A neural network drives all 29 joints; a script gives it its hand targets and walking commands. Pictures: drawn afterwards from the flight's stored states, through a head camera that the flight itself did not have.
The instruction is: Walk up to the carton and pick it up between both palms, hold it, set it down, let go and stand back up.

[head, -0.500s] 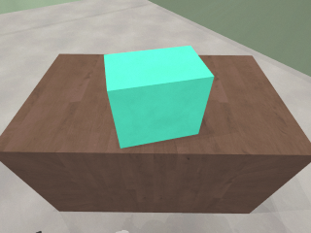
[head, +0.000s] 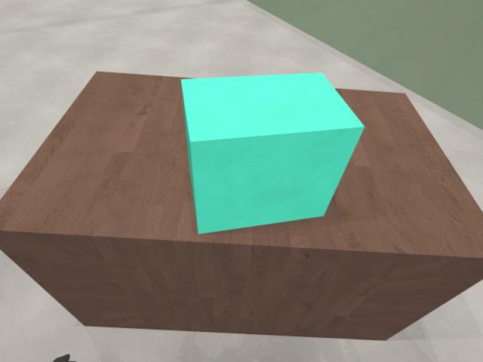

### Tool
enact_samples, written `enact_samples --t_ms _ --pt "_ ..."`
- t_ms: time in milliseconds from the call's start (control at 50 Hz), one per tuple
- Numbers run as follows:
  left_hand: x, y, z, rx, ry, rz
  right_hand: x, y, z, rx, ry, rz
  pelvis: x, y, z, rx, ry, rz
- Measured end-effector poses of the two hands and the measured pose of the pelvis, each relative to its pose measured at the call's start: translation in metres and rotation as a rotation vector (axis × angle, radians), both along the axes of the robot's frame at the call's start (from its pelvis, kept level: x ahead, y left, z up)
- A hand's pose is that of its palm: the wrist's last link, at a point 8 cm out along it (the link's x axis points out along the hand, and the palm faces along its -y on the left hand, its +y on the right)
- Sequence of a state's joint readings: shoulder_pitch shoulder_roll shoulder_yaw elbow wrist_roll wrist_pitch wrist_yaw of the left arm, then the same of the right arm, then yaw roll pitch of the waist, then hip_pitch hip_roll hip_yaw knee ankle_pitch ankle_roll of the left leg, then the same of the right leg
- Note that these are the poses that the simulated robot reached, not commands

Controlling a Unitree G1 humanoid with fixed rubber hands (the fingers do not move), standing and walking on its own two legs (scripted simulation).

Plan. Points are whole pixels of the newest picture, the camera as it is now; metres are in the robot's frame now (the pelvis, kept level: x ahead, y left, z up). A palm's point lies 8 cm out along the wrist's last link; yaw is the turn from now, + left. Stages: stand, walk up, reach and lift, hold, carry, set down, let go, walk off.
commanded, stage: walk up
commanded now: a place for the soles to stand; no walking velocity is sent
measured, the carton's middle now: (259, 154) +0.54 -0.02 +0.05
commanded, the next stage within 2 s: none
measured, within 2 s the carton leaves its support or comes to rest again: neither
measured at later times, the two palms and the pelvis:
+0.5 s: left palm out of the picture +0.09 +0.30 -0.09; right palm out of the picture +0.09 -0.34 -0.07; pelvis +0.01 -0.02 +0.00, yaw +1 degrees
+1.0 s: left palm out of the picture +0.12 +0.23 -0.04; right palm out of the picture +0.17 -0.41 -0.09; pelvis +0.06 -0.10 +0.02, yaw +5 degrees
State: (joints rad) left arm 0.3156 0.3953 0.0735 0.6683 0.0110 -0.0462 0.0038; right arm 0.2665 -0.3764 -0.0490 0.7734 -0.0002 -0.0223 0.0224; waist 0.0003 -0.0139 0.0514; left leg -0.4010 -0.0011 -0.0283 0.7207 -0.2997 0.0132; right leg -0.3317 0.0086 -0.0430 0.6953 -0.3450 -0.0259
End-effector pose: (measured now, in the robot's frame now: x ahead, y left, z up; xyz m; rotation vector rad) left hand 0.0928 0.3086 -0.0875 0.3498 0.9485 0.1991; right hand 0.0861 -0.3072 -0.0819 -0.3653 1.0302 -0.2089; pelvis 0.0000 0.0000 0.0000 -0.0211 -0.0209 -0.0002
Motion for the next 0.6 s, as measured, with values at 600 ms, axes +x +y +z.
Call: enact_samples --t_ms 600 --pt "0.008 -0.036 0.004 0.001 0.008 0.026 0.024 -0.068 0.012 -0.070 -0.028 0.067 0.018 -0.045 -0.002 0.033 -0.021 0.035"
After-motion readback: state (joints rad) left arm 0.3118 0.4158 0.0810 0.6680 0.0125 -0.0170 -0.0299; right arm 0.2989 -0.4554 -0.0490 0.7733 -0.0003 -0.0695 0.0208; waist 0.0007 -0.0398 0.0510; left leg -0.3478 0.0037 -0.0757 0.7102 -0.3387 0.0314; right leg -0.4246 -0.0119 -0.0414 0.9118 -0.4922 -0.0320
